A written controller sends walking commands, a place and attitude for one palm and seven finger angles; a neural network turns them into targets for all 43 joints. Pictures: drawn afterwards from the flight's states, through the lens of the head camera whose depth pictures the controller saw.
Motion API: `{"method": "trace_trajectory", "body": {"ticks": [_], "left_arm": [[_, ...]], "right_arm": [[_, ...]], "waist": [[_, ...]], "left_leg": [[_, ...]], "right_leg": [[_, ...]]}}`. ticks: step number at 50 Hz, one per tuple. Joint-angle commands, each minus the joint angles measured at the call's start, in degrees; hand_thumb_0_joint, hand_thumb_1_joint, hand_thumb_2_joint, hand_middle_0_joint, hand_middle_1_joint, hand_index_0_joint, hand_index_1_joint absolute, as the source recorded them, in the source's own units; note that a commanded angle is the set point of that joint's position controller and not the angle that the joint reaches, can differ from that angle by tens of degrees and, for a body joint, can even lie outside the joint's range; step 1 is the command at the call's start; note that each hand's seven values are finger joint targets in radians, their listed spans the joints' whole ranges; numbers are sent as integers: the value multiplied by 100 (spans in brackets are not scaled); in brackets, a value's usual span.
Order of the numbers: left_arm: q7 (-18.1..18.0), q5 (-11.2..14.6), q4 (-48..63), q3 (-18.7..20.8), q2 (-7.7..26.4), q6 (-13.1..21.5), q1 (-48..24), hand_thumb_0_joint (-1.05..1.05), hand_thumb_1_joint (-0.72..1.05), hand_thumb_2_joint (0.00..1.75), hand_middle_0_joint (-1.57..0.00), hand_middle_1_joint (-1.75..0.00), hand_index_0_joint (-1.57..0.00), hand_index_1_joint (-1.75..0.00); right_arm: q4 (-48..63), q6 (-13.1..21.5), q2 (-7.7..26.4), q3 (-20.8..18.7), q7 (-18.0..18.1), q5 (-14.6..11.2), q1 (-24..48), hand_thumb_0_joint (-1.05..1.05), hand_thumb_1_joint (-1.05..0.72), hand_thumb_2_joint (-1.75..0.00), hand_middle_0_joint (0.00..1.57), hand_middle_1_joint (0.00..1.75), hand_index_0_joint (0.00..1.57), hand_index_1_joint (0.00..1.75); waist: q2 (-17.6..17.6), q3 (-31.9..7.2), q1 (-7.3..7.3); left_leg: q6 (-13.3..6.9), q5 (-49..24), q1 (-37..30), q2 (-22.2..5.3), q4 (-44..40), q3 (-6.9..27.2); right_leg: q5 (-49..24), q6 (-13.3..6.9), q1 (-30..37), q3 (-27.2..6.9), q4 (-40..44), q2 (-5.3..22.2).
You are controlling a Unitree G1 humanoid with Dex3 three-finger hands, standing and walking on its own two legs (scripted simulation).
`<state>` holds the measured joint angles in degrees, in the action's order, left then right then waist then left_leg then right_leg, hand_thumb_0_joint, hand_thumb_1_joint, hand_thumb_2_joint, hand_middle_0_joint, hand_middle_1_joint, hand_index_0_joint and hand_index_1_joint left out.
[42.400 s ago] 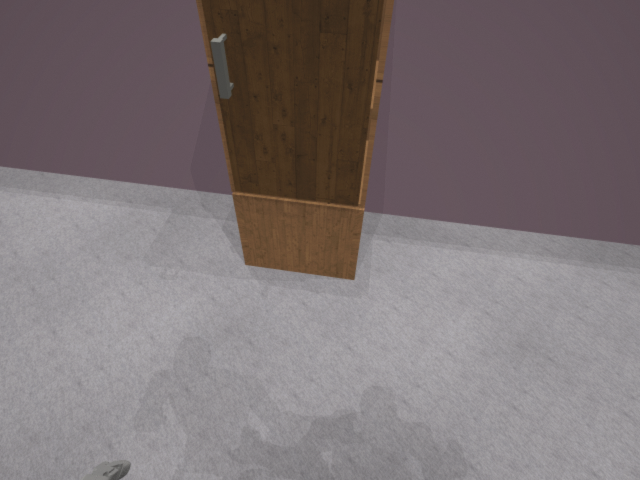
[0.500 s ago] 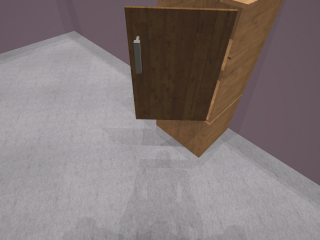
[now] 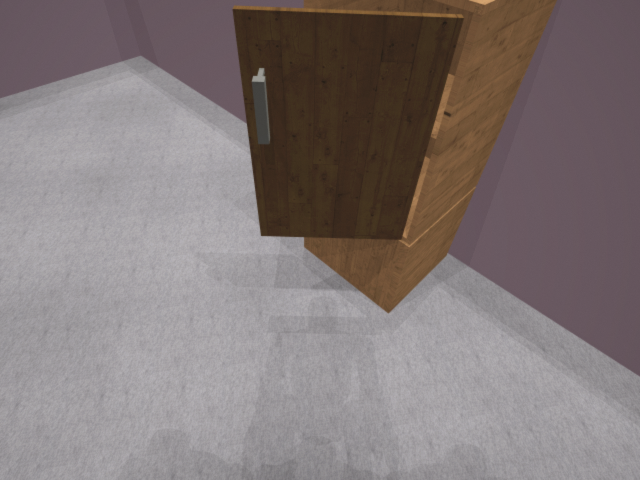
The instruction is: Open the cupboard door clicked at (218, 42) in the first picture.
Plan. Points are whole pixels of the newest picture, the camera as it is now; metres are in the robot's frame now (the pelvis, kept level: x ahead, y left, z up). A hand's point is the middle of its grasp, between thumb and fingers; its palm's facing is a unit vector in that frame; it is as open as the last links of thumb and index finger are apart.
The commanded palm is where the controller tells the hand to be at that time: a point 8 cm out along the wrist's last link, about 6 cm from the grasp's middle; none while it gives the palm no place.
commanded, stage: shuffle to correct the standing spot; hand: left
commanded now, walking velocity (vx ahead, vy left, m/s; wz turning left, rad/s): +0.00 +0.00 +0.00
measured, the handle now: (262, 106) +0.77 +0.17 +0.07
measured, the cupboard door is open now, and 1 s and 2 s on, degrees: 44 44 44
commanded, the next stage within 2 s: come to a stop and stand still in 0.80 s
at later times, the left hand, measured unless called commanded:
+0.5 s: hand out of the picture +0.07 +0.18 -0.19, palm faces +0.03 -0.99 -0.13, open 7.4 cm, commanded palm none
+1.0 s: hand (255, 371) +0.32 +0.13 -0.17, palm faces +0.11 -0.97 -0.20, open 7.1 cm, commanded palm none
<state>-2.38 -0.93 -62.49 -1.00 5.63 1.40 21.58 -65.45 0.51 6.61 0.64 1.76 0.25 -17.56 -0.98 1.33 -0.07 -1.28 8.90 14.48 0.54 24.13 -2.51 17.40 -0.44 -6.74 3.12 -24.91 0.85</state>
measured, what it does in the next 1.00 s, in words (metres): walks ahead: right foot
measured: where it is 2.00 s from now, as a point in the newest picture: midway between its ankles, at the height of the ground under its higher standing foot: outside the picture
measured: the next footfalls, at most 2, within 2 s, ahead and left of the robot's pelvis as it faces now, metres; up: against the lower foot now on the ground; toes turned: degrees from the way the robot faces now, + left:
right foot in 0.80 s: +0.28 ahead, -0.16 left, +0.00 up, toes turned +4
left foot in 1.08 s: +0.34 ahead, +0.06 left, +0.00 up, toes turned +11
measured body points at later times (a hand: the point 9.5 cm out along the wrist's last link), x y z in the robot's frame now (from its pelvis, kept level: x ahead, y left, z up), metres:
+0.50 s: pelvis +0.09 +0.02 +0.00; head +0.11 +0.04 +0.45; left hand +0.07 +0.23 -0.17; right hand +0.05 -0.19 -0.15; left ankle +0.05 +0.10 -0.74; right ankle +0.04 -0.10 -0.65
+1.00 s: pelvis +0.24 -0.06 -0.01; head +0.26 -0.04 +0.44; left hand +0.31 +0.18 -0.16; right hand +0.26 -0.29 -0.16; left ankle +0.23 +0.06 -0.69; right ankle +0.28 -0.15 -0.74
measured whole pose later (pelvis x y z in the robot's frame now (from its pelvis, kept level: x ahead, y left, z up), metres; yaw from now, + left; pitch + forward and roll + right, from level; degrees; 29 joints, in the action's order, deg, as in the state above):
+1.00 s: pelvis +0.24 -0.06 -0.01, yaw +4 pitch +0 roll -1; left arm -2.1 -1.5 -57.0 3.3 9.3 3.0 9.7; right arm -61.3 0.5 9.0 -2.5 1.2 1.2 -15.8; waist -0.3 2.7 1.3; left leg 0.8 22.8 25.5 -5.8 55.3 -5.7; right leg 13.1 -2.9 -15.9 11.0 -29.1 1.5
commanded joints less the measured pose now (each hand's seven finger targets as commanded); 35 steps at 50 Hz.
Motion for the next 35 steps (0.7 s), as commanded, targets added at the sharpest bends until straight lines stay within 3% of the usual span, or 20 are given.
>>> {"method": "trace_trajectory", "body": {"ticks": [1, 3, 6, 8, 10, 12, 13, 14, 15, 16, 17, 18, 19, 20, 21, 23, 26, 31, 33, 35], "left_arm": [[-18, 17, 50, 130, 497, 40, 619, 0, 90, 90, -20, -30, -20, -30], [-9, 13, 24, 144, 490, 41, 648, 0, 90, 90, -20, -30, -20, -30], [50, -23, 36, 244, 579, -26, 717, 0, 90, 90, -20, -30, -20, -30], [77, -37, 78, 319, 678, -49, 748, 0, 90, 90, -20, -30, -20, -30], [80, -51, 95, 390, 788, -36, 881, 0, 90, 90, -20, -30, -20, -30], [82, -69, 108, 433, 836, 40, 942, 0, 90, 90, -20, -30, -20, -30], [91, -86, 111, 445, 841, 74, 924, 0, 90, 90, -20, -30, -20, -30], [97, -91, 121, 448, 830, 88, 820, 0, 90, 90, -20, -30, -20, -30], [117, -83, 146, 431, 746, 88, 699, 0, 90, 90, -20, -30, -20, -30], [156, -53, 186, 405, 606, 94, 604, 0, 90, 90, -20, -30, -20, -30], [187, -10, 316, 354, 354, 124, 546, 0, 90, 90, -20, -30, -20, -30], [174, -50, 533, 320, 486, 138, -88, 0, 90, 90, -20, -30, -20, -30], [168, -77, 544, 378, 557, 141, -282, 0, 90, 90, -20, -30, -20, -30], [202, -59, 567, 387, 539, 160, -378, 0, 90, 90, -20, -30, -20, -30], [246, -68, 524, 387, 457, 140, -355, 0, 90, 90, -20, -30, -20, -30], [303, -91, 468, 368, 240, 45, -179, 0, 90, 90, -20, -30, -20, -30], [358, -79, 573, 386, 224, -49, -338, 0, 90, 90, -20, -30, -20, -30], [393, -47, 878, 378, 263, -30, -1292, 0, 90, 90, -20, -30, -20, -30], [384, -30, 921, 375, 306, 5, -1531, 0, 90, 90, -20, -30, -20, -30], [368, -33, 896, 407, 419, 42, -1423, 0, 90, 90, -20, -30, -20, -30]], "right_arm": [[151, 105, 460, -92, 23, 12, -333, 0, -90, -90, 20, 30, 20, 30], [106, 104, 448, -88, 26, 31, -410, 0, -90, -90, 20, 30, 20, 30], [181, 46, 468, -154, -13, 77, -407, 0, -90, -90, 20, 30, 20, 30], [277, 40, 409, -178, -47, 104, -340, 0, -90, -90, 20, 30, 20, 30], [432, 63, 344, -194, -80, 112, -207, 0, -90, -90, 20, 30, 20, 30], [582, 126, 308, -219, -128, 114, -38, 0, -90, -90, 20, 30, 20, 30], [624, 167, 293, -222, -143, 105, -31, 0, -90, -90, 20, 30, 20, 30], [602, 209, 270, -228, -147, 93, -214, 0, -90, -90, 20, 30, 20, 30], [476, 243, 278, -230, -134, 90, -545, 0, -90, -90, 20, 30, 20, 30], [274, 293, 489, -260, -98, 122, -1202, 0, -90, -90, 20, 30, 20, 30], [33, 335, 996, -376, -21, 201, -2028, 0, -90, -90, 20, 30, 20, 30], [-103, 303, 1081, -345, 55, 197, -2415, 0, -90, -90, 20, 30, 20, 30], [-123, 302, 923, -269, 98, 185, -2247, 0, -90, -90, 20, 30, 20, 30], [-14, 348, 691, -238, 99, 141, -1958, 0, -90, -90, 20, 30, 20, 30], [81, 405, 652, -207, 97, 144, -1635, 0, -90, -90, 20, 30, 20, 30], [169, 491, 623, -192, 104, 115, -1330, 0, -90, -90, 20, 30, 20, 30], [150, 530, 601, -188, 111, 92, -1213, 0, -90, -90, 20, 30, 20, 30], [57, 460, 615, -227, 95, 153, -1363, 0, -90, -90, 20, 30, 20, 30], [47, 412, 694, -263, 80, 175, -1400, 0, -90, -90, 20, 30, 20, 30], [71, 357, 780, -321, 65, 180, -1293, 0, -90, -90, 20, 30, 20, 30]], "waist": [[67, 358, -24], [9, 244, -12], [-241, 556, -51], [-506, 842, -75], [-844, 1004, -132], [-687, 1177, -124], [-578, 1195, -78], [-447, 1087, 51], [-97, 989, 205], [621, 840, 426], [1886, 347, 606], [1839, 558, 765], [1337, 841, 605], [499, 949, 468], [105, 860, 312], [217, 638, 109], [617, 461, 24], [835, 550, 236], [875, 459, 333], [851, 339, 266]], "left_leg": [[-45, -395, -230, -525, -338, 593], [-42, -83, -272, -513, -296, 547], [-62, 1350, 259, -375, -31, 408], [-46, 1570, 760, -230, 440, 178], [-36, 1381, 1268, -170, 1282, -139], [-45, 1309, 1524, -286, 1724, -225], [-52, 1320, 1469, -325, 1619, -254], [-69, 1212, 1053, -354, 1216, -296], [-123, 988, 297, -317, 714, -314], [-348, 640, -580, -620, 125, 368], [-936, 317, -1648, -1906, -588, 2318], [-1202, -307, -1651, -2351, -1135, 3073], [-1247, -994, -1350, -2383, -1071, 2876], [-1363, -1314, -934, -2450, -1074, 2596], [-1292, -1396, -793, -2337, -1071, 2232], [-1055, -1366, -612, -1945, -1148, 1365], [-925, -1474, -743, -1605, -1248, 695], [-782, -2030, -1042, -1444, -1093, 250], [-709, -2282, -1051, -1481, -893, 220], [-656, -2325, -921, -1536, -601, 251]], "right_leg": [[-520, -201, -574, -539, 664, 568], [-200, -210, -492, -510, 642, 538], [1448, -373, -688, -689, 781, 621], [2136, -542, -725, -1004, 971, 785], [2530, -793, -577, -1529, 1306, 1190], [2070, -997, -516, -1711, 1358, 1485], [1555, -1022, -464, -1569, 1185, 1481], [1009, -969, -566, -1247, 794, 1404], [447, -839, -939, -811, 197, 1103], [-82, -614, -1503, -184, -1049, 546], [653, -279, -2578, 457, -2808, -28], [1443, -290, -3208, 140, -4134, -146], [1066, -329, -3521, -303, -4754, 159], [720, -321, -3539, -355, -4894, 354], [455, -251, -3421, -429, -4845, 484], [-7, -116, -3120, -320, -4584, 525], [-427, 2, -3179, -137, -4111, 534], [-593, 14, -3092, 228, -2460, 489], [-506, -48, -2605, 370, -1777, 373], [-463, -122, -1905, 426, -1231, 239]]}}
